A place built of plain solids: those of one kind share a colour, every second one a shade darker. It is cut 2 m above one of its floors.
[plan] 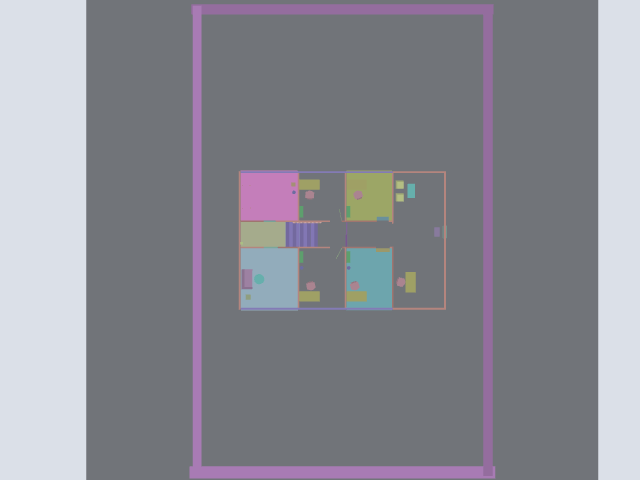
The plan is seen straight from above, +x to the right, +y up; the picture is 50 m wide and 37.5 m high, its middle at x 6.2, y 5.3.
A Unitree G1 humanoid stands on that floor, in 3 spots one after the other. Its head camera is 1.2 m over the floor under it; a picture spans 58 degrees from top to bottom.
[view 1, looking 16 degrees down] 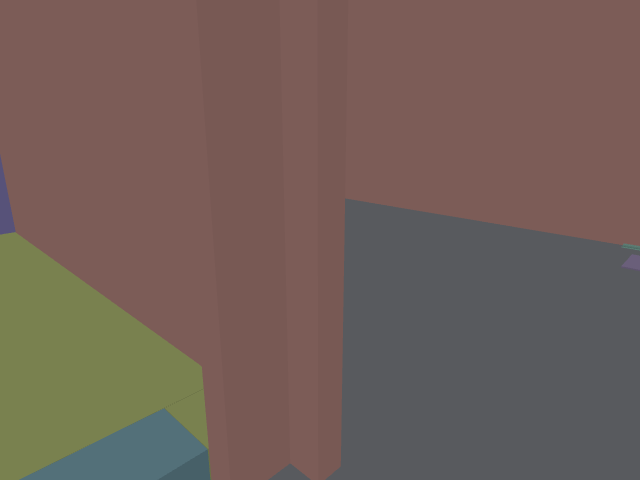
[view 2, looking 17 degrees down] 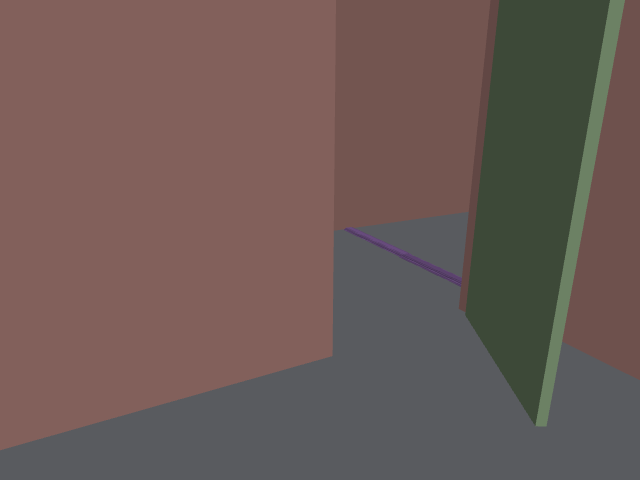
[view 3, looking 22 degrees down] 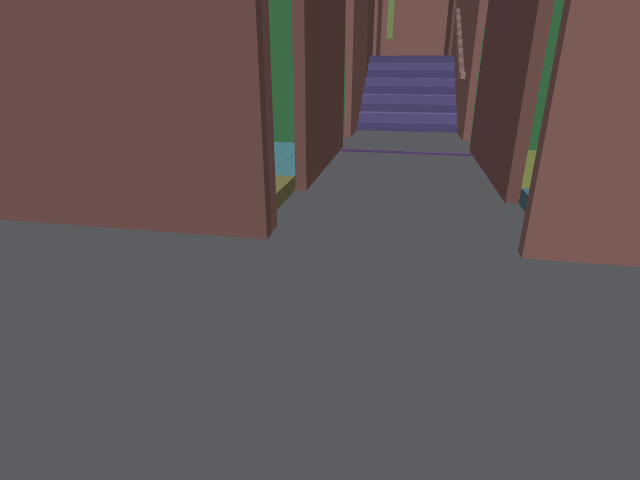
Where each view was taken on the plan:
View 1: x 10.98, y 5.74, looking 44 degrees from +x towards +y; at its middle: wall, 1.23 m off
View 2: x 6.05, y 2.98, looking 63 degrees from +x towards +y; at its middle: wall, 1.97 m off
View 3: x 14.79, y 5.74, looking -169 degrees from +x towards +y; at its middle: ground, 3.20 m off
